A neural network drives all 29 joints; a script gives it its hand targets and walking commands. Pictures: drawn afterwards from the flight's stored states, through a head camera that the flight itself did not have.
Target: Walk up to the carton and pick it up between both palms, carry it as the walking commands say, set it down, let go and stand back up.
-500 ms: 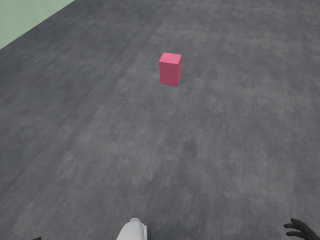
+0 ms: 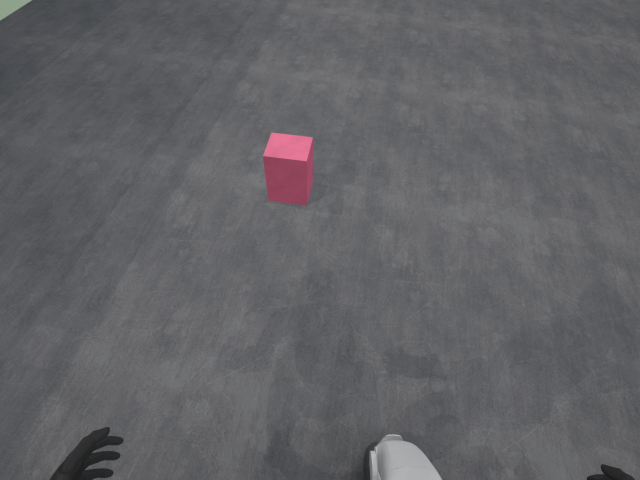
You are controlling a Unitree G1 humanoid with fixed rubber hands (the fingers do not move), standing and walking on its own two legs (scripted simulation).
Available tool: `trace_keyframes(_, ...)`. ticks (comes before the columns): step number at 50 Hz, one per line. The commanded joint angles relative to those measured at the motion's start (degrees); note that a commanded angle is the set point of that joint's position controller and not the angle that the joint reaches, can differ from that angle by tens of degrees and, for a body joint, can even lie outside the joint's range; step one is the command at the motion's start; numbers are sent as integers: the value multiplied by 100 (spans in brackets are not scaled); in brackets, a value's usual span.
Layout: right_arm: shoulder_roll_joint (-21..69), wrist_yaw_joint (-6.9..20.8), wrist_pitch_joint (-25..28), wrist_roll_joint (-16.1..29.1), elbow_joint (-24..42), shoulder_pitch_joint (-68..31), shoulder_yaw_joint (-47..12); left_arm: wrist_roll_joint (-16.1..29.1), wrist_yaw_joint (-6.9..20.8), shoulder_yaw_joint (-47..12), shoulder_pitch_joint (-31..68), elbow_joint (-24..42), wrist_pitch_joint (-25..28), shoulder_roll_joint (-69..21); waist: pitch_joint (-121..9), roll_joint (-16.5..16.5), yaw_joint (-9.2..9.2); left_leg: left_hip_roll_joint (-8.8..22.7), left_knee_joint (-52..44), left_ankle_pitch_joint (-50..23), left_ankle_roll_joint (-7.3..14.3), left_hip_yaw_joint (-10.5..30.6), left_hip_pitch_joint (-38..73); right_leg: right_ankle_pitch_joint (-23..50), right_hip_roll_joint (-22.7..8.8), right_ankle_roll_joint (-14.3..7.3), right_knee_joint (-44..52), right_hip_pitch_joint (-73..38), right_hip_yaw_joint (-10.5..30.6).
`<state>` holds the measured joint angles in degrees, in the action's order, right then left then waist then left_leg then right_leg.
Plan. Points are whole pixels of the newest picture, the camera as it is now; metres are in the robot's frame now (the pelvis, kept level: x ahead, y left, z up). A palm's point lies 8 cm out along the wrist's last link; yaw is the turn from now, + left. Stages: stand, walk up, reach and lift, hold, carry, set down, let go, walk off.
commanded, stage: walk up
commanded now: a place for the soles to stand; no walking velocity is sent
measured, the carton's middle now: (289, 170) +1.31 +0.05 -0.65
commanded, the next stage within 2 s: none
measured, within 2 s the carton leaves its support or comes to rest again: neither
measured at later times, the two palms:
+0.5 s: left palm (65, 366) +0.30 +0.37 -0.09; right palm (515, 294) +0.38 -0.32 -0.08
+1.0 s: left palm (137, 202) +0.59 +0.32 -0.06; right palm (505, 238) +0.51 -0.36 -0.10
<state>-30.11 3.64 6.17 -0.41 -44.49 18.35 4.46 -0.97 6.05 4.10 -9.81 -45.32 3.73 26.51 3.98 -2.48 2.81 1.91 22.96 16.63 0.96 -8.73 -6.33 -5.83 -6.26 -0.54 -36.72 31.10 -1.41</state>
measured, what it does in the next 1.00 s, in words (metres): walks ahead: right foot, then left foot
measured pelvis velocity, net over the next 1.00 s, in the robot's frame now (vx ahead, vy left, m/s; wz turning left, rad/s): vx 0.45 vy -0.02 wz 0.00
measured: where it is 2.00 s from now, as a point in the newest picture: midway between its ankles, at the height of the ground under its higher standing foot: (308, 282)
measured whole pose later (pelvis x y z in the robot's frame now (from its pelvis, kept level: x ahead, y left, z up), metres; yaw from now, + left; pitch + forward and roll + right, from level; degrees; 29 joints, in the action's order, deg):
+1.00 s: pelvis +0.45 -0.02 -0.01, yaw +0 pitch -2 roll +0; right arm -29.5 2.0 4.0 0.3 -46.9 18.0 3.2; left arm 0.3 3.0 4.8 -11.3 -43.6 5.4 26.4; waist 3.6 2.7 1.6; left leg 2.3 60.9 24.2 2.7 0.9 -21.9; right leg -11.7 -1.8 -1.8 -32.4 19.3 -3.8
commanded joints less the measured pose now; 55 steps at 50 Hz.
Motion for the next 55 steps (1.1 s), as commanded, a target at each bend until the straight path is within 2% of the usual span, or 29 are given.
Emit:
trace_keyframes(1,-1166,-56,-1,9,244,-119,274,19,29,275,387,375,77,841,-328,1013,-13,1218,-420,-968,954,606,-166,-37,233,-100,506,-849,-174)
trace_keyframes(2,-1172,-75,3,34,294,-23,281,18,6,279,450,360,71,857,-326,924,-23,1284,-234,-1023,900,611,-183,-88,335,-195,543,-992,-302)
trace_keyframes(4,-982,-135,-52,44,283,55,169,18,-126,452,-728,-34,139,1125,-788,280,-637,964,1672,-2036,685,304,-879,-433,469,-464,978,-2916,-198)
trace_keyframes(5,-547,-160,-37,18,438,195,64,3,-219,623,-1477,-103,206,1625,-1412,-882,-1002,459,3759,-920,403,140,-2236,-1275,-815,-885,1285,-4261,1777)
trace_keyframes(6,-751,-177,-19,117,456,261,37,93,-323,672,-1514,97,252,2101,-1719,-1040,-999,-210,4694,1453,237,660,-3511,-1114,-2040,-1414,1968,-4778,3849)
trace_keyframes(7,-970,-234,-64,128,382,-76,70,205,-341,594,-1185,162,251,1995,-1257,-288,-935,93,4963,1101,256,1511,-3525,-943,-1904,-1652,1841,-4122,3238)
trace_keyframes(8,-929,-193,-73,173,276,-134,52,158,-371,565,-773,271,249,1626,-894,-187,-717,335,4641,719,276,1508,-3535,-889,-1545,-1508,1821,-3530,2339)
trace_keyframes(10,-936,-113,-88,54,39,194,120,176,-395,441,-444,309,259,1234,-429,-211,-334,609,3868,150,130,1390,-3108,-212,-976,-1116,2052,-2720,1250)
trace_keyframes(12,-743,14,-146,-30,-64,315,113,102,-360,418,-328,465,297,1194,-169,-700,-260,595,3082,-49,-112,989,-2559,-50,-758,-1253,2249,-1932,585)
trace_keyframes(17,-565,198,-199,-81,16,-472,132,74,-275,480,-421,555,272,1445,-18,-506,-459,454,1679,-707,-118,459,-2001,-1831,-684,-1229,2501,-1317,547)
trace_keyframes(18,-599,220,-185,-75,42,-500,175,77,-248,470,-366,577,273,1477,-107,-827,-444,536,1466,-837,-146,500,-1968,-2026,-603,-1120,2450,-1410,409)
trace_keyframes(21,-591,196,-129,-64,-71,-550,196,89,-279,423,-424,509,209,1443,-97,-349,-410,280,1038,-721,-35,271,-1427,-1675,-692,-1096,1899,-1487,397)
trace_keyframes(23,-627,93,-81,-30,-84,-153,221,97,-299,282,-509,515,179,1264,-113,-56,-113,11,581,-466,153,149,-300,-710,-468,-897,973,-996,148)
trace_keyframes(24,-981,25,-45,-82,-345,506,341,78,-317,181,-711,524,166,1020,-691,950,189,259,257,161,289,718,684,-393,-136,-703,-526,-794,-138)
trace_keyframes(25,-1523,-20,1,-76,-133,712,452,175,-354,113,-846,685,154,865,-1056,1854,341,2018,-585,1509,1023,3467,1613,-1489,669,-255,-2414,690,-471)
trace_keyframes(26,-1637,-71,15,67,-73,679,527,136,-420,126,-585,534,111,1154,-1035,1035,355,2329,-918,1483,1419,4029,1320,-2176,558,-192,-3030,953,495)
trace_keyframes(28,-1321,-133,-5,100,100,48,419,145,-407,199,-591,330,118,1323,-288,391,-32,2115,-855,948,1346,3073,384,-1604,179,-118,-3236,984,818)
trace_keyframes(31,-995,-134,64,10,174,-49,310,138,-286,170,-913,130,70,1059,-366,1055,-172,1439,-713,-888,1010,1373,-173,-1185,19,39,-1982,144,624)
trace_keyframes(37,-1104,-86,11,-3,247,38,332,-15,-111,211,-114,264,9,902,-117,999,31,1354,-882,-302,1139,933,-517,-406,22,55,-468,-223,14)
trace_keyframes(39,-1115,-80,-21,-20,214,-55,330,5,-78,218,6,307,9,821,-92,1372,30,1231,-807,189,1031,744,-546,-345,65,47,23,-468,-129)
trace_keyframes(43,-1149,-121,-114,14,336,-188,297,-2,-96,323,-133,144,60,893,-325,860,-203,1365,60,-315,972,902,-773,-393,382,-102,543,-1686,-261)
trace_keyframes(44,-1016,-134,-104,43,313,-122,215,1,-150,395,-510,13,126,1070,-490,253,-477,1109,969,-838,822,673,-1108,-541,461,-247,866,-2500,-61)
trace_keyframes(45,-663,-156,-109,60,344,-57,100,-12,-241,526,-1271,-124,180,1396,-847,-601,-829,601,2862,-963,538,200,-1883,-1198,-235,-605,1329,-3474,1017)
trace_keyframes(46,-617,-161,-92,69,437,34,28,55,-317,617,-1615,22,209,1970,-1332,-1261,-1018,-260,4118,1270,263,501,-3367,-1755,-1775,-1399,2003,-4316,3589)
trace_keyframes(47,-916,-209,-150,139,325,-34,45,154,-341,587,-1234,250,192,1919,-1099,-534,-886,-17,4639,1332,286,1373,-3490,-2105,-1900,-1659,2070,-3857,3545)
trace_keyframes(48,-1025,-223,-146,167,76,65,111,211,-379,535,-1013,250,204,1709,-716,-360,-686,118,4587,824,293,1663,-3321,-1312,-1656,-1420,1950,-3413,2767)
trace_keyframes(51,-821,-130,-134,-19,-148,465,139,124,-394,417,-485,448,204,1255,-22,-686,-291,465,3438,279,12,1075,-2633,-436,-900,-1236,2095,-1927,1011)
trace_keyframes(52,-778,-70,-140,-61,-194,429,151,95,-354,436,-501,459,216,1171,-166,-523,-263,374,3058,263,-44,988,-2416,-192,-806,-1275,2037,-1977,854)
trace_keyframes(55,-703,62,-209,-64,-101,-11,166,70,-290,477,-421,558,186,1481,-298,-843,-382,398,2147,-8,-76,718,-1899,-1794,-732,-1281,2278,-1585,617)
